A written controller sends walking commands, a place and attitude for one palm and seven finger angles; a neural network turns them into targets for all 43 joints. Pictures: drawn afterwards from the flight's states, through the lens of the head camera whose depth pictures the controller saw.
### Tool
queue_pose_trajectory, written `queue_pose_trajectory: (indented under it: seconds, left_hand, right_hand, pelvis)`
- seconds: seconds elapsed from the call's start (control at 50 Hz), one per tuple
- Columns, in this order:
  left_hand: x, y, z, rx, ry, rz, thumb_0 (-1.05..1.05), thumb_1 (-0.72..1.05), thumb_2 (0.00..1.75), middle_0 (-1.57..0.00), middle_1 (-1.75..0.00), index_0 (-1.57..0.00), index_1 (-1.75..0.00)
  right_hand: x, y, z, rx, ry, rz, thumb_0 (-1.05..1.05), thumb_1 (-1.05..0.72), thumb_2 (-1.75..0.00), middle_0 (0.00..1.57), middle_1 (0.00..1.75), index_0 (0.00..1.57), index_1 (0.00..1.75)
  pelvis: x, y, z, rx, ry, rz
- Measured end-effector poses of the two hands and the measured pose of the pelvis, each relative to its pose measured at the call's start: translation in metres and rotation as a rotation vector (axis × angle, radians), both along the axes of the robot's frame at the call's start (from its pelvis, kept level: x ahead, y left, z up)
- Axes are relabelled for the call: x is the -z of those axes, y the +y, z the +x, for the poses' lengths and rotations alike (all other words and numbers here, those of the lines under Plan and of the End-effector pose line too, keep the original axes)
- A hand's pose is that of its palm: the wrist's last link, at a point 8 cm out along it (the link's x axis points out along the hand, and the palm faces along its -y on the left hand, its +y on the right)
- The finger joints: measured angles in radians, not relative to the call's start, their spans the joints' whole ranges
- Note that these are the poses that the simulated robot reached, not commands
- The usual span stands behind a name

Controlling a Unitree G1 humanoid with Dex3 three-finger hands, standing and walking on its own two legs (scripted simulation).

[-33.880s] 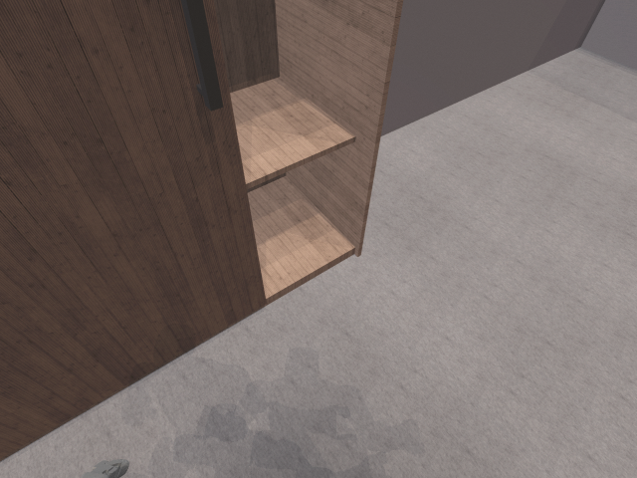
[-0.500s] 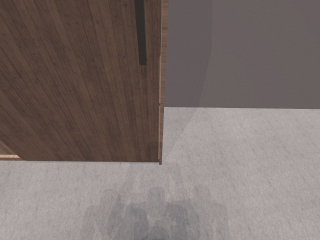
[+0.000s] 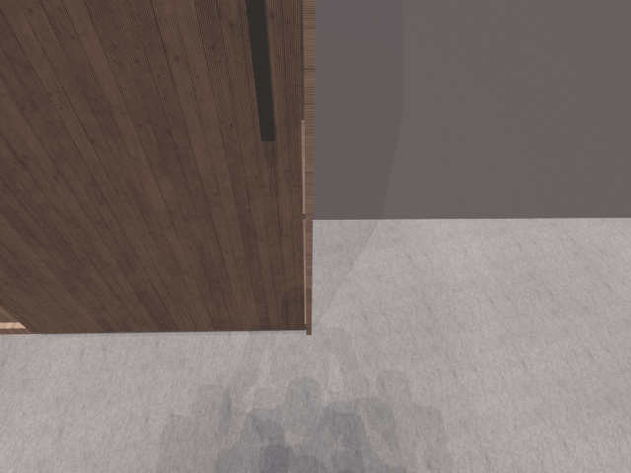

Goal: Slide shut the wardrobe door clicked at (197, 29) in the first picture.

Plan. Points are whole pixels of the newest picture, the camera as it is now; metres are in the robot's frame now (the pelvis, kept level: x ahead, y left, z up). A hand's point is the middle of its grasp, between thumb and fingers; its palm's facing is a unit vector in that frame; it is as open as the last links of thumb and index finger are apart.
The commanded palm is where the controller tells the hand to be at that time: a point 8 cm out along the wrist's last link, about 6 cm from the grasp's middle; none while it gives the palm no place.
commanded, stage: look to check the result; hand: left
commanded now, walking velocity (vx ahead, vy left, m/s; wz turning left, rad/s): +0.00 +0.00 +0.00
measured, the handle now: (261, 40) +0.64 +0.12 +0.24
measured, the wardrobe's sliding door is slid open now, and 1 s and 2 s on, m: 0.00 0.00 0.00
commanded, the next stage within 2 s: stand and wait in 0.54 s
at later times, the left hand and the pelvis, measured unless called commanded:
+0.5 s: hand out of the picture +0.08 +0.22 -0.16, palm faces -0.01 -0.95 -0.30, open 7.4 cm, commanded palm none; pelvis +0.02 -0.01 +0.00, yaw +0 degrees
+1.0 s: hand out of the picture +0.10 +0.21 -0.16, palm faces -0.02 -0.95 -0.30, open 7.4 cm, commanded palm none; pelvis +0.03 -0.02 +0.00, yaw +0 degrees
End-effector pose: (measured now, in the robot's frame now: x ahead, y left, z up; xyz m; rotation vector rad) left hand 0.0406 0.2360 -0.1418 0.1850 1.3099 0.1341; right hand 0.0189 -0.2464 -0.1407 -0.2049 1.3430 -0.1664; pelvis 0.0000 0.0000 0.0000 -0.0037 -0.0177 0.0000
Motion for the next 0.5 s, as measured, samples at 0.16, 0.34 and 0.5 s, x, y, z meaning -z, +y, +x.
queue_pose_trajectory:
  seconds: [0.16, 0.34, 0.5]
  left_hand:
    - [-0.006, 0.015, 0.005, -0.003, 0.015, 0.046, 0.00, 0.91, 0.90, -0.20, -0.30, -0.21, -0.30]
    - [-0.013, 0.026, 0.017, -0.001, 0.005, 0.084, 0.00, 0.91, 0.90, -0.20, -0.30, -0.21, -0.30]
    - [-0.018, 0.027, 0.034, 0.007, -0.028, 0.093, 0.00, 0.91, 0.90, -0.20, -0.30, -0.21, -0.30]
  right_hand:
    - [-0.003, -0.015, 0.015, -0.014, -0.003, -0.022, 0.00, -0.91, -0.90, 0.20, 0.30, 0.20, 0.30]
    - [-0.006, -0.027, 0.040, -0.035, -0.036, -0.036, 0.00, -0.91, -0.90, 0.20, 0.30, 0.20, 0.30]
    - [-0.009, -0.035, 0.060, -0.051, -0.070, -0.046, 0.00, -0.91, -0.90, 0.20, 0.30, 0.20, 0.30]
  pelvis:
    - [-0.001, -0.004, 0.008, 0.000, 0.000, 0.001]
    - [-0.002, -0.008, 0.015, 0.000, -0.001, 0.003]
    - [-0.003, -0.011, 0.020, -0.001, -0.001, 0.005]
